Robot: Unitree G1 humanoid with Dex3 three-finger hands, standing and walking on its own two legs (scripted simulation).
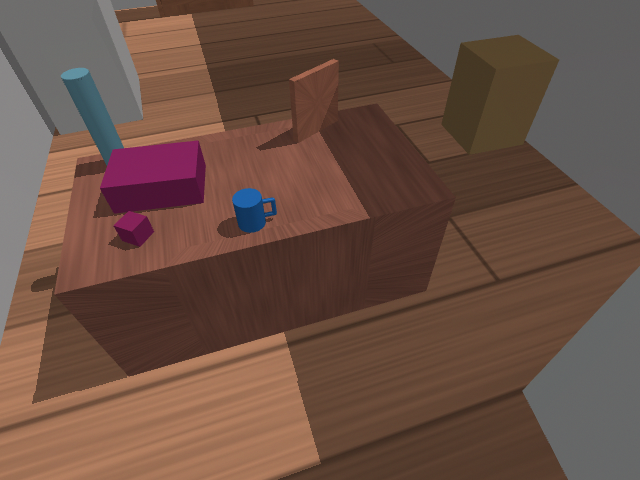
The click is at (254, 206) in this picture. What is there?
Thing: mug
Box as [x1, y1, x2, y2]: [232, 188, 276, 232]
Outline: 246,188 236,192 233,195 232,200 239,227 244,231 252,232 260,229 265,223 264,217 275,214 276,210 274,198 272,197 262,199 260,193 257,190
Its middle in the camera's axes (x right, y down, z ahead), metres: -0.17 -0.09 +1.07
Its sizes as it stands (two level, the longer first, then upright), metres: 0.111 0.077 0.093
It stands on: a support 0.48 m high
